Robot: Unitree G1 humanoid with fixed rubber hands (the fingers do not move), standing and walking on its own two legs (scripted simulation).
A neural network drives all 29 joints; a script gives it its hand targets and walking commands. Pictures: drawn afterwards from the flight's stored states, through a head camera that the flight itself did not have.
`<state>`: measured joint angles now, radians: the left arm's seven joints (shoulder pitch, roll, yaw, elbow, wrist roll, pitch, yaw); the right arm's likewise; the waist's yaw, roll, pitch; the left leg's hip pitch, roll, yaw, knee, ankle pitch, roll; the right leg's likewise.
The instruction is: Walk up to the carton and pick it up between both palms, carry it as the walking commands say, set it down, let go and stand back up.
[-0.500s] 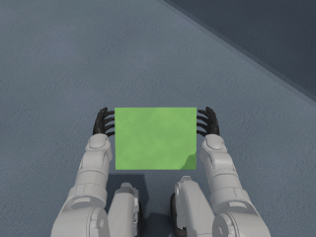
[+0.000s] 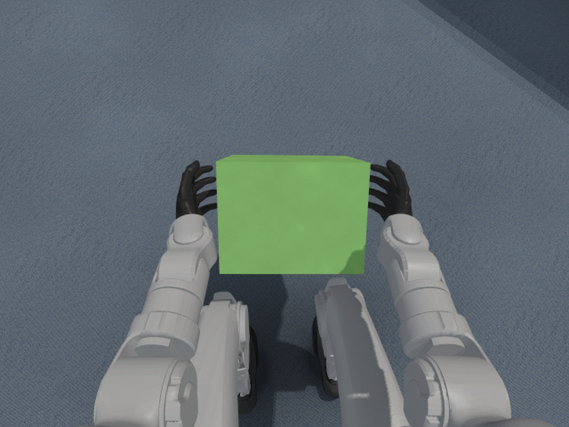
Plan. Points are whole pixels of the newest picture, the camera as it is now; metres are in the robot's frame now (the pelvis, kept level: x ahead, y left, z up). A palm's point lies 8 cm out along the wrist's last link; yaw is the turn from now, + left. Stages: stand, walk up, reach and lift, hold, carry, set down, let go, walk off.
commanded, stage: set down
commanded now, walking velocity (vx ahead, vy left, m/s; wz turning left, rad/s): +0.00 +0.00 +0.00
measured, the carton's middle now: (290, 207) +0.42 -0.04 -0.19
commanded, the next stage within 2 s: none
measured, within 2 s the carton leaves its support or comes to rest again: neither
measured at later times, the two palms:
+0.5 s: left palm (205, 222) +0.41 +0.11 -0.19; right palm (377, 215) +0.39 -0.19 -0.18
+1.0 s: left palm (219, 222) +0.44 +0.10 -0.30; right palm (365, 218) +0.41 -0.20 -0.30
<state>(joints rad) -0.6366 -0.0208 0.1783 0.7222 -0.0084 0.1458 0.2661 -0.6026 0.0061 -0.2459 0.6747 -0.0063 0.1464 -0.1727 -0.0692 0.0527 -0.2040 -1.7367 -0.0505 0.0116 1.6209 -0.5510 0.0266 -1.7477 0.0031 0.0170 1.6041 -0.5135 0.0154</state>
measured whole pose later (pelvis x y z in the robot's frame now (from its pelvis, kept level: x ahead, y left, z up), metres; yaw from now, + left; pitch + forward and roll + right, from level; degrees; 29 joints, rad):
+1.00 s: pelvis -0.06 -0.02 -0.12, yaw +0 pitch +27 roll +1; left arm -1.21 0.27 -0.02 0.83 -0.25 0.14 0.30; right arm -1.19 -0.26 -0.02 0.80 0.24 0.13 -0.28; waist -0.07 0.04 0.54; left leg -1.93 -0.05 0.00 2.00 -0.53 -0.02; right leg -1.96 0.02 -0.01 1.99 -0.50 -0.02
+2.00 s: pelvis -0.05 -0.01 -0.19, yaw +0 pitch +30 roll -2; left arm -1.48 0.31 0.00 1.18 -0.23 0.09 0.19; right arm -1.46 -0.33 -0.03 1.17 0.27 0.09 -0.13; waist -0.07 0.06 0.47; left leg -2.22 -0.07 0.00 2.25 -0.56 0.00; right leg -2.22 0.01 -0.01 2.23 -0.54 0.01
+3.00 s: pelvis -0.04 -0.01 -0.20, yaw +0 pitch +35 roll -1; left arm -1.39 0.26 0.06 1.31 -0.12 -0.02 0.14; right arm -1.34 -0.28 -0.11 1.29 0.21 -0.03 -0.08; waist -0.07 0.02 0.29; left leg -2.30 -0.07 0.00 2.26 -0.58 -0.01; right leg -2.31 0.02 -0.01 2.24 -0.55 0.01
